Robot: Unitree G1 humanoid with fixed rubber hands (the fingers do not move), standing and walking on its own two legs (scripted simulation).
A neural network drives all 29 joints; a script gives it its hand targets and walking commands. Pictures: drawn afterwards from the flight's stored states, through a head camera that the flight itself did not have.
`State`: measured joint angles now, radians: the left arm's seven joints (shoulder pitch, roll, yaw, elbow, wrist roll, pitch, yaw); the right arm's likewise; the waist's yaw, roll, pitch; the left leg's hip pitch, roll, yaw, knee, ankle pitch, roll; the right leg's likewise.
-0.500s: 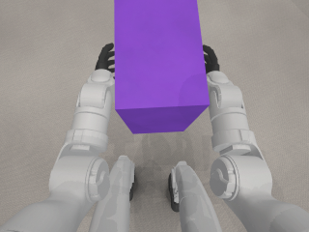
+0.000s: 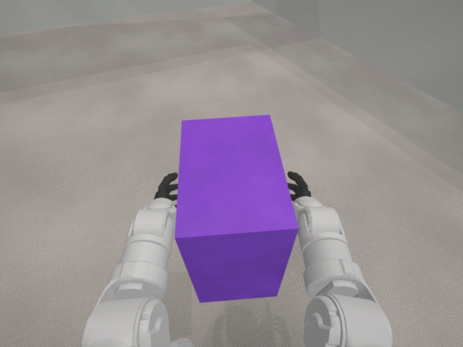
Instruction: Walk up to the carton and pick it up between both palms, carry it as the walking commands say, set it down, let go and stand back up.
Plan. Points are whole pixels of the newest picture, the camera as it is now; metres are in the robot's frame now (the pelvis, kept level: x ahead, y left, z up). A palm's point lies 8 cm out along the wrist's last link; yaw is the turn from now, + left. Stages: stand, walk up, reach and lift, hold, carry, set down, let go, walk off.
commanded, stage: reach and lift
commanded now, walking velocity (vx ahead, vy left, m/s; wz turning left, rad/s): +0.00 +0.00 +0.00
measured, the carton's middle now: (232, 214) +0.37 +0.00 +0.01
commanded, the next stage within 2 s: hold in 1.32 s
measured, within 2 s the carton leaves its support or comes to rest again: neither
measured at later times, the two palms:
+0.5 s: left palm (159, 212) +0.33 +0.13 +0.07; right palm (305, 213) +0.33 -0.12 +0.08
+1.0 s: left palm (162, 213) +0.33 +0.13 +0.07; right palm (305, 219) +0.33 -0.13 +0.06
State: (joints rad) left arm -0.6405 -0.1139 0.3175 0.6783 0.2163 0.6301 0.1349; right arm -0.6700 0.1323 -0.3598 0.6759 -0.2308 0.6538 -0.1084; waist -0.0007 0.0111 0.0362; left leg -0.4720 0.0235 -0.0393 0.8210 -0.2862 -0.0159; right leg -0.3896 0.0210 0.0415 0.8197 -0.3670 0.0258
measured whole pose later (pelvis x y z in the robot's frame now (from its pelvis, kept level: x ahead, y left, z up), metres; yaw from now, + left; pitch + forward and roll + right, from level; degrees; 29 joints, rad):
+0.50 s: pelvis +0.00 +0.00 +0.00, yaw +0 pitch -9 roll -1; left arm -0.60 -0.11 0.29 0.63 0.22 0.73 0.14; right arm -0.63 0.14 -0.33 0.66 -0.22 0.72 -0.11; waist 0.00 0.01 0.03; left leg -0.37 0.02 -0.04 0.80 -0.28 -0.02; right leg -0.29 0.02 0.04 0.80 -0.37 0.02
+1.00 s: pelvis +0.01 +0.00 +0.01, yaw +0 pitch -8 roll -1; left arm -0.53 -0.11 0.22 0.56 0.22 0.78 0.13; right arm -0.53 0.14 -0.27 0.59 -0.18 0.75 -0.11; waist 0.00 0.01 0.03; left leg -0.35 0.02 -0.04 0.78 -0.29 -0.02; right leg -0.27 0.02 0.04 0.78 -0.37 0.02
